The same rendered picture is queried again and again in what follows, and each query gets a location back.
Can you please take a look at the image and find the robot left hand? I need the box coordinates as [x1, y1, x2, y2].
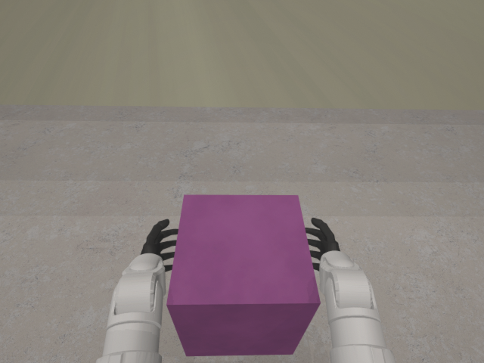
[141, 219, 178, 272]

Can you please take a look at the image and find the robot right forearm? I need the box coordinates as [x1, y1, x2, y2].
[319, 250, 396, 363]

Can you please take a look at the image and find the robot left forearm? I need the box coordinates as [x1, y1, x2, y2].
[96, 253, 166, 363]

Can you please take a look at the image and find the carton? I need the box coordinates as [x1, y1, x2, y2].
[166, 194, 321, 356]

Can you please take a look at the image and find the robot right hand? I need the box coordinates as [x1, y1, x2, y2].
[305, 218, 340, 271]

